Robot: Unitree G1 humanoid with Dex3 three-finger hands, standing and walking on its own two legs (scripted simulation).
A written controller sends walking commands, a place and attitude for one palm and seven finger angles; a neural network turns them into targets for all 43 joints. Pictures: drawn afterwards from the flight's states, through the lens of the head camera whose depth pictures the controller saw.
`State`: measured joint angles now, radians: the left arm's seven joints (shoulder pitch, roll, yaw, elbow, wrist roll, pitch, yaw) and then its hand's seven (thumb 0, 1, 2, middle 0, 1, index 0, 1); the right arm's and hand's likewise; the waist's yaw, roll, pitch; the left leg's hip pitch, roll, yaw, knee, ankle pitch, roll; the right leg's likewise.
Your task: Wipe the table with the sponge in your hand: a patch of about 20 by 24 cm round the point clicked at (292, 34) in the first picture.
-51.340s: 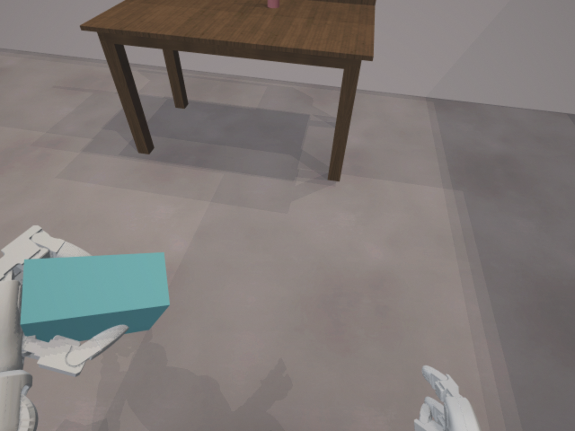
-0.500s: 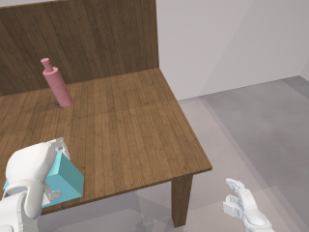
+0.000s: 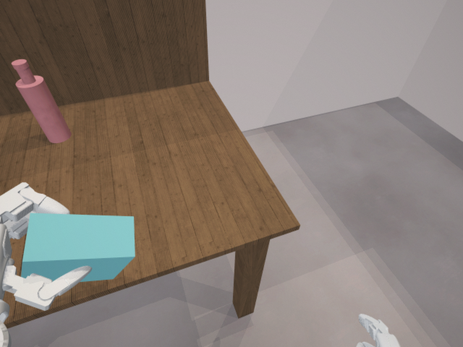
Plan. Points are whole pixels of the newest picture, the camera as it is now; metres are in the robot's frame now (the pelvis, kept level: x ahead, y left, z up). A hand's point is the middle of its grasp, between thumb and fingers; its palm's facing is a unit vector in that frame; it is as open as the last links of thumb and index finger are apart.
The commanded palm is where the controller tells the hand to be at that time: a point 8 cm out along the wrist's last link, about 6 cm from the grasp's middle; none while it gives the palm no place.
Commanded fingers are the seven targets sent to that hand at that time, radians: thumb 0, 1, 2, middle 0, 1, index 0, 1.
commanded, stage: step back with the hand held close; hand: left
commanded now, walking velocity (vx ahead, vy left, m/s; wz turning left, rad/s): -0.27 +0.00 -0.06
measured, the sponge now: (93, 250) +0.23 +0.21 +0.12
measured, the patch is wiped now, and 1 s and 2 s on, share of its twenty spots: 0.95 0.95 0.95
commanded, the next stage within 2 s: stop stepping back and stand still in 1.08 s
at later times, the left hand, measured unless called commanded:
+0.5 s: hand (29, 312) +0.14 +0.23 +0.16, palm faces +0.32 -0.88 -0.34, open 10.0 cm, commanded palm +0.08 +0.28 +0.19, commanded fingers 0.00 0.10 1.30 -1.20 -1.60 -1.20 -1.60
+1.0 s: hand out of the picture +0.02 +0.23 +0.18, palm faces +0.34 -0.90 -0.26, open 10.0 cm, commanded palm -0.03 +0.29 +0.19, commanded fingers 0.00 0.10 1.30 -1.20 -1.60 -1.20 -1.60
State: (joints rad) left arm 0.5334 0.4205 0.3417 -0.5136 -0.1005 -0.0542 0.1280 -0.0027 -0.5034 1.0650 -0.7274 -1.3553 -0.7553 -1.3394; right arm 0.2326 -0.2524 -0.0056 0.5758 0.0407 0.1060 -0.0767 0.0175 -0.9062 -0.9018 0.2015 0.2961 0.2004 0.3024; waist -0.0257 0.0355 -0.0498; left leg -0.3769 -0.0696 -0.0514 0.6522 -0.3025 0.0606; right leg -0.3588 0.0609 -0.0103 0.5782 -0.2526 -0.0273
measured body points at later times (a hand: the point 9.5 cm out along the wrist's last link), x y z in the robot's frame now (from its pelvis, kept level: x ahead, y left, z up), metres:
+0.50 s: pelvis -0.08 +0.00 -0.01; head -0.08 +0.02 +0.44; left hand +0.11 +0.27 +0.17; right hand +0.10 -0.23 -0.07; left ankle +0.02 +0.08 -0.72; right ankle -0.03 -0.12 -0.73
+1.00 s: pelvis -0.20 +0.02 -0.01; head -0.21 +0.03 +0.44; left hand +0.00 +0.28 +0.19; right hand -0.02 -0.19 -0.08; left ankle -0.04 +0.09 -0.70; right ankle -0.28 -0.11 -0.73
